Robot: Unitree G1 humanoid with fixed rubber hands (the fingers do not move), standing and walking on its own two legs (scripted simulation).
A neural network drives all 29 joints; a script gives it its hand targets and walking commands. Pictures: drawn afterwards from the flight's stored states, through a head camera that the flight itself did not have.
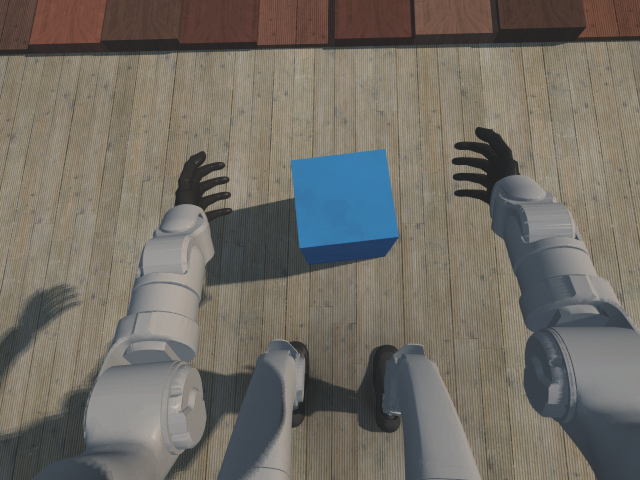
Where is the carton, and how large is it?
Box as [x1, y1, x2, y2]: [291, 149, 398, 264]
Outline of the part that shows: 384,149 291,160 299,247 308,264 383,256 398,237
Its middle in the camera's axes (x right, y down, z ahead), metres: +0.06 -0.06 +0.95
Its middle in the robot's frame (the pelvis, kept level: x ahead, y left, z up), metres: +0.55 +0.01 -0.54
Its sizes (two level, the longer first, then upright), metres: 0.210 0.200 0.250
